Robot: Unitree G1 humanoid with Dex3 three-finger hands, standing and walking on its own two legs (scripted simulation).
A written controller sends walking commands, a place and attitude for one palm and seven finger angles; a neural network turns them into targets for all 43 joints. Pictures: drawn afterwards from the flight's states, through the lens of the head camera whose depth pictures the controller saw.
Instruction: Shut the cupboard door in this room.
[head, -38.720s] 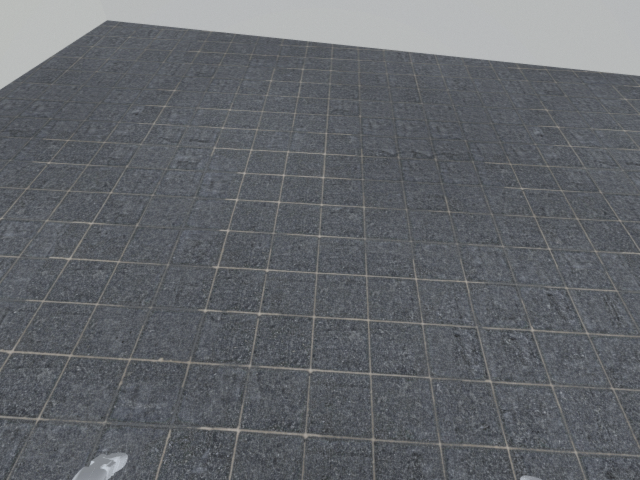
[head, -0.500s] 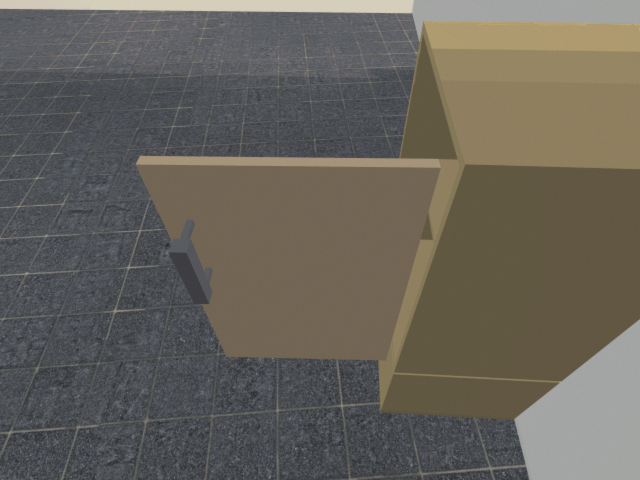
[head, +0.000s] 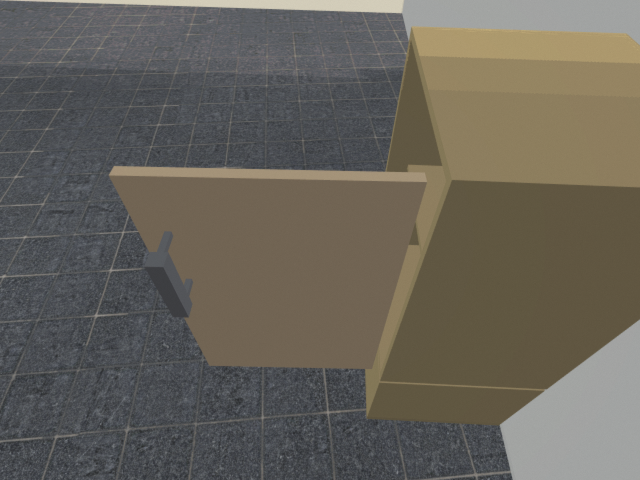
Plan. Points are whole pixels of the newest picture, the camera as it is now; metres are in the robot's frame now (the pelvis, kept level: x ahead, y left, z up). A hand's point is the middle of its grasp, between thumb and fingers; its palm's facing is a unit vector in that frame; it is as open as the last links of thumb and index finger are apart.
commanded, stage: look again from close up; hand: left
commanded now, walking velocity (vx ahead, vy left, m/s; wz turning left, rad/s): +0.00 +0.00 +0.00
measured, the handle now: (174, 275) +0.39 +0.25 -0.01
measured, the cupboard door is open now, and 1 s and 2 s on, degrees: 92 92 92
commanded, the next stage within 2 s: shuffle to correct the standing spot in 0.52 s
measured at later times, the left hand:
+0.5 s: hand out of the picture -0.01 +0.23 -0.17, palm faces +0.00 -0.98 -0.21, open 7.4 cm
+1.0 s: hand out of the picture +0.00 +0.22 -0.18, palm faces +0.01 -0.96 -0.27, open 7.4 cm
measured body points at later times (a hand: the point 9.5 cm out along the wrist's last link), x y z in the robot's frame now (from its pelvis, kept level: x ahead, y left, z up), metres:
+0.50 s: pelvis -0.02 +0.05 +0.00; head -0.01 +0.04 +0.45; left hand -0.01 +0.28 -0.16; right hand -0.04 -0.15 -0.17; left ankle -0.05 +0.13 -0.74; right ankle -0.02 -0.07 -0.74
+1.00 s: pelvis -0.03 +0.03 -0.01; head +0.01 +0.01 +0.44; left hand +0.00 +0.27 -0.15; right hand -0.01 -0.20 -0.17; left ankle -0.05 +0.13 -0.74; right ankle -0.04 -0.07 -0.72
